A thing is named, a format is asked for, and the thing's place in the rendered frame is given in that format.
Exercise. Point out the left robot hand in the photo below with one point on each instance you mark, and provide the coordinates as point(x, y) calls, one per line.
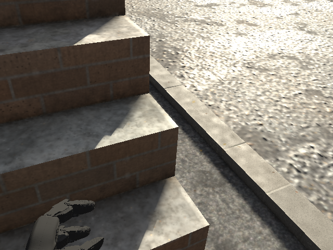
point(48, 235)

